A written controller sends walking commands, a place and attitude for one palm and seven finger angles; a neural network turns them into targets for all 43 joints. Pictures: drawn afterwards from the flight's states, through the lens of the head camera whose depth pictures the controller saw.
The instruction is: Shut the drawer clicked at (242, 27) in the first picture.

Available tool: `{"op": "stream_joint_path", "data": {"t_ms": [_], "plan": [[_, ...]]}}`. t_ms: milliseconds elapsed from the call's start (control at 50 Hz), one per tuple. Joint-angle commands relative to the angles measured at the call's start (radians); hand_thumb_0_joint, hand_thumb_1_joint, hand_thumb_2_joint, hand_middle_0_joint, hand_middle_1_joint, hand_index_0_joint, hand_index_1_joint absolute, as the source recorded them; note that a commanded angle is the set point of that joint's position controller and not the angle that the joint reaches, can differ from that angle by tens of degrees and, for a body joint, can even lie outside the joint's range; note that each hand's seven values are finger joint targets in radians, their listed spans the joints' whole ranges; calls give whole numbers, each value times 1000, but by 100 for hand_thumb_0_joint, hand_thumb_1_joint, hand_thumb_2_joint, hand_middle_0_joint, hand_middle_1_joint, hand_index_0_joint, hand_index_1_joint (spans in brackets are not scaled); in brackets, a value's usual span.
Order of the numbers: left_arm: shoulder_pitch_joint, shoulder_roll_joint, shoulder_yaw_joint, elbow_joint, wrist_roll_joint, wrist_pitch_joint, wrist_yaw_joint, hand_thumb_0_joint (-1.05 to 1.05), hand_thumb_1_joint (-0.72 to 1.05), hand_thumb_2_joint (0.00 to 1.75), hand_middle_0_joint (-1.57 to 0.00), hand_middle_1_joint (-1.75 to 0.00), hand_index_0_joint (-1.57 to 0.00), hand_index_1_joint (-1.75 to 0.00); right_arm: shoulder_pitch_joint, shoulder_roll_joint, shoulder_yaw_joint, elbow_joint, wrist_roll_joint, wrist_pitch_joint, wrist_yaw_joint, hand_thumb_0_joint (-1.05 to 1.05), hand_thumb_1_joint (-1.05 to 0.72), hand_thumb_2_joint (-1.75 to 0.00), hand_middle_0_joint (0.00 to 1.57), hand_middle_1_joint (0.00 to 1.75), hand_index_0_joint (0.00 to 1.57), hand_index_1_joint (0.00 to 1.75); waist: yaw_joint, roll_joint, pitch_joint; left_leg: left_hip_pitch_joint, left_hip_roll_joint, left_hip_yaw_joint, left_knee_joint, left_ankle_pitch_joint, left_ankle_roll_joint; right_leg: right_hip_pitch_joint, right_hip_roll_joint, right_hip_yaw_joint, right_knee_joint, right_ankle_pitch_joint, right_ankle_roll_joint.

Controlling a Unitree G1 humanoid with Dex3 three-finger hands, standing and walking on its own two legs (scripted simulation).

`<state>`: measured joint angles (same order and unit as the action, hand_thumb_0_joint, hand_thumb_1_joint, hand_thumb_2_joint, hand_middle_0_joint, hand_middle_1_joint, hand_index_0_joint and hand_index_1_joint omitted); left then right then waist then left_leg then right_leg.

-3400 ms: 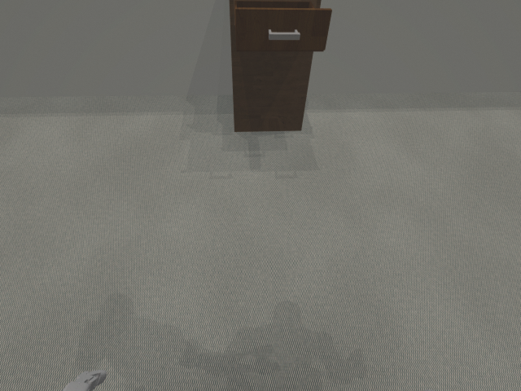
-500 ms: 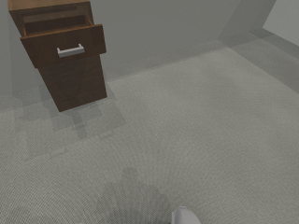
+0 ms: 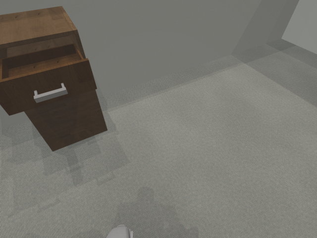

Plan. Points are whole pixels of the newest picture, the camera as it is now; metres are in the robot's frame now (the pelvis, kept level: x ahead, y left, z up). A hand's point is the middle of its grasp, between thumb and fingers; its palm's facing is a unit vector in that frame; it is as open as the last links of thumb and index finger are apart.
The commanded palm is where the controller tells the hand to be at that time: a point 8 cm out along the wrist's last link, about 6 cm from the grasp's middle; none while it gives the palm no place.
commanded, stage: walk to a spot facing it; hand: left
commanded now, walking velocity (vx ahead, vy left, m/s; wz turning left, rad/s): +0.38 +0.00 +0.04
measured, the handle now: (50, 91) +0.67 +0.50 -0.04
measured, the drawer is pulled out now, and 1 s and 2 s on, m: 0.30 0.30 0.30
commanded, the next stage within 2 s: turn to face it in 0.40 s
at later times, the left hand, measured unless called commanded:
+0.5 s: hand (91, 210) +0.24 +0.23 -0.17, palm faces +0.00 -0.98 -0.18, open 7.4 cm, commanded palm none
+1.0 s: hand (114, 170) +0.38 +0.19 -0.17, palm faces +0.11 -0.98 -0.17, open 7.3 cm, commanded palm none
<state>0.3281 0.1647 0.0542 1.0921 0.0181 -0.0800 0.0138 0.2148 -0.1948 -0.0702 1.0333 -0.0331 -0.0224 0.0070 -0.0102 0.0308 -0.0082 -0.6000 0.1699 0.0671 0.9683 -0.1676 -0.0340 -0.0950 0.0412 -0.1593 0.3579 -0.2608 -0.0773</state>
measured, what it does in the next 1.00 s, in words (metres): walks ahead: left foot, then right foot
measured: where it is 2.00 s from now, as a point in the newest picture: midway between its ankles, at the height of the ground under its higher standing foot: outside the picture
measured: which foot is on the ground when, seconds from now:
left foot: up 0.00-0.18, down 0.20-0.68, up 0.70-1.00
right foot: down 0.00-0.20, up 0.22-0.64, down 0.66-1.00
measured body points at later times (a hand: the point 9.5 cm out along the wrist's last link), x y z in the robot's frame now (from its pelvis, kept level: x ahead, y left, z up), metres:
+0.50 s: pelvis +0.20 +0.05 +0.00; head +0.20 +0.06 +0.45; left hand +0.24 +0.29 -0.16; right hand +0.20 -0.19 -0.15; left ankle +0.19 +0.15 -0.74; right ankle +0.27 -0.09 -0.67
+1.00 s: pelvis +0.27 +0.01 -0.01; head +0.28 +0.03 +0.44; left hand +0.38 +0.24 -0.16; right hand +0.32 -0.23 -0.16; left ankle +0.27 +0.12 -0.71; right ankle +0.36 -0.11 -0.74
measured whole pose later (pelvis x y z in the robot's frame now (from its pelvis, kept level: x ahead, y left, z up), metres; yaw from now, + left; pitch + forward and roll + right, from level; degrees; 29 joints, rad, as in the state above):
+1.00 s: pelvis +0.27 +0.01 -0.01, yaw +5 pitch -1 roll -1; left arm 0.11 0.15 0.05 0.95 0.03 0.01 0.03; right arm 0.26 -0.17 -0.06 0.99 -0.03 0.05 0.01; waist -0.04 -0.02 0.04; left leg -0.40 0.10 0.12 0.87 -0.44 -0.04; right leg -0.33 -0.16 -0.31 0.55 -0.18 -0.02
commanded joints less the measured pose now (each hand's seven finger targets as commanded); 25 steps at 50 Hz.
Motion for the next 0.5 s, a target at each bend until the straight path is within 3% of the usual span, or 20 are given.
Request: {"op": "stream_joint_path", "data": {"t_ms": [0,40,80,120,140,160,180,200,220,240,260,280,320,340,400,440,480], "plan": [[104,108,7,-12,5,-18,0,0,90,90,-20,-30,-20,-30,-91,7,16,-85,7,-15,26,0,-90,-90,20,30,20,30,42,-114,138,-41,-7,22,-173,12,3,0,-302,185,-171,249,-85],[141,117,7,1,5,-14,2,0,90,90,-20,-30,-20,-30,-148,3,21,-102,7,-20,30,0,-90,-90,20,30,20,30,62,-104,139,-12,-35,48,-239,-7,16,48,-303,183,-150,327,-74],[153,134,9,11,9,-9,4,0,90,90,-20,-30,-20,-30,-155,-10,21,-111,9,-26,29,0,-90,-90,20,30,20,30,58,-91,127,39,-46,62,-295,-49,35,92,-322,176,-107,401,-71],[132,144,12,13,6,-8,3,0,90,90,-20,-30,-20,-30,-77,-29,15,-87,7,-34,19,0,-90,-90,20,30,20,30,10,-87,96,209,-98,103,-364,-73,57,59,-305,140,14,571,-57],[119,142,12,13,2,-7,4,0,90,90,-20,-30,-20,-30,50,-54,8,-47,2,-40,9,0,-90,-90,20,30,20,30,-49,-59,25,401,-125,109,-437,-28,71,11,-264,102,177,637,-30],[122,118,10,3,-6,-6,-1,0,90,90,-20,-30,-20,-30,212,-130,-12,-7,-6,-46,-4,0,-90,-90,20,30,20,30,-113,48,-83,681,-16,-23,-481,18,115,-156,-202,56,417,491,15],[150,54,-3,-22,-17,-3,-12,0,90,90,-20,-30,-20,-30,346,-266,-42,20,-11,-48,-13,0,-90,-90,20,30,20,30,-133,309,-202,896,275,-417,-567,64,223,-419,-53,6,770,-151,62],[91,92,4,-47,-9,-6,-9,0,90,90,-20,-30,-20,-30,359,-256,-36,24,7,-40,-21,0,-90,-90,20,30,20,30,-133,214,-195,882,334,-512,-658,97,264,-514,-49,124,925,-305,46],[50,87,12,-51,-5,0,-9,0,90,90,-20,-30,-20,-30,269,-229,-28,6,9,-36,-21,0,-90,-90,20,30,20,30,-100,96,-85,734,328,-415,-686,-26,271,-543,-108,139,968,-267,34],[12,59,10,-51,-1,7,-14,0,90,90,-20,-30,-20,-30,193,-165,-15,-14,10,-46,-23,0,-90,-90,20,30,20,30,-79,82,-9,610,281,-345,-719,-37,229,-559,-133,150,977,-173,41],[21,49,13,-37,3,19,-19,0,90,90,-20,-30,-20,-30,125,-113,1,-31,8,-50,-25,0,-90,-90,20,30,20,30,-40,63,56,502,254,-264,-751,-71,198,-528,-160,169,965,-110,48],[45,35,13,-24,7,32,-25,0,90,90,-20,-30,-20,-30,91,-77,13,-33,9,-54,-28,0,-90,-90,20,30,20,30,-12,46,95,417,217,-184,-765,-60,174,-487,-170,168,934,-71,51],[99,-4,12,-15,12,57,-23,0,90,90,-20,-30,-20,-30,96,-47,20,-23,11,-66,-31,0,-90,-90,20,30,20,30,26,62,80,389,174,-52,-765,80,154,-462,-166,159,886,-12,63],[100,-8,14,-21,10,67,-22,0,90,90,-20,-30,-20,-30,97,-50,19,-22,12,-66,-30,0,-90,-90,20,30,20,30,35,55,77,387,169,-1,-771,103,156,-464,-169,152,862,3,68],[48,-3,25,-64,14,87,-32,0,90,90,-20,-30,-20,-30,105,-54,12,-33,14,-68,-30,0,-90,-90,20,30,20,30,43,59,111,382,168,59,-803,112,174,-526,-185,142,786,81,88],[-15,5,27,-99,13,92,-39,0,90,90,-20,-30,-20,-30,120,-70,6,-33,14,-64,-29,0,-90,-90,20,30,20,30,33,65,134,412,166,98,-799,130,175,-548,-191,117,679,112,98],[-79,19,27,-126,9,91,-41,0,90,90,-20,-30,-20,-30,141,-78,5,-24,13,-57,-28,0,-90,-90,20,30,20,30,14,89,144,446,159,124,-769,240,172,-534,-183,90,560,122,99]]}}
